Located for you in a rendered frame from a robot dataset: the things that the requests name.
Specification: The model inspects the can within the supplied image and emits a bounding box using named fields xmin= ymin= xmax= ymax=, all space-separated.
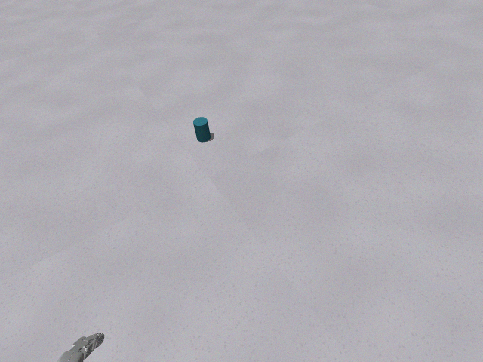
xmin=193 ymin=117 xmax=211 ymax=142

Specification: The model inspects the left robot hand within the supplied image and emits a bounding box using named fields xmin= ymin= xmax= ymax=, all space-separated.
xmin=57 ymin=333 xmax=104 ymax=362

